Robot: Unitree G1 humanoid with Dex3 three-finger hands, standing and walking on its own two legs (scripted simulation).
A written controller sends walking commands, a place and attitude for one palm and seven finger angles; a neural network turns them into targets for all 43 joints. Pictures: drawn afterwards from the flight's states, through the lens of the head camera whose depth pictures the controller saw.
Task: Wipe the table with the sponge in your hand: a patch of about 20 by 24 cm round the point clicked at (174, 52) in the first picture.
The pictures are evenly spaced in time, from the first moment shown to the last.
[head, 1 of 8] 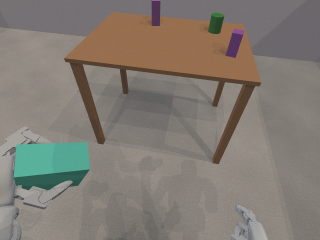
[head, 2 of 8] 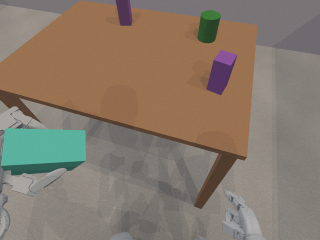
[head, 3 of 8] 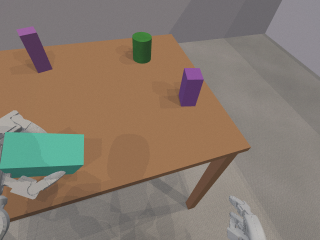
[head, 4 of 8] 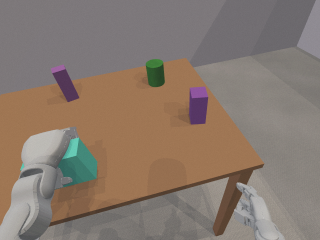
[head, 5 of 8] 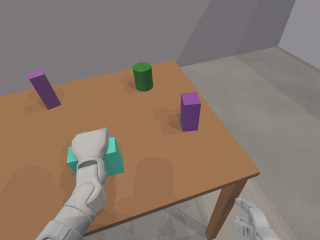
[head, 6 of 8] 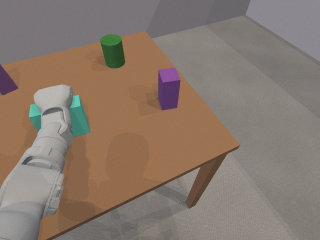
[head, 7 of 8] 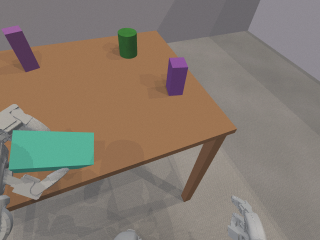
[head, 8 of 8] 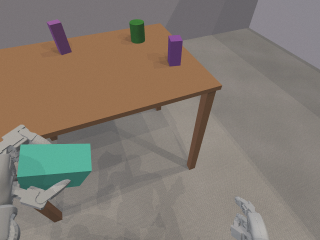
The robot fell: no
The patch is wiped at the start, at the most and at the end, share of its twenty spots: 0.00 1.00 1.00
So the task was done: yes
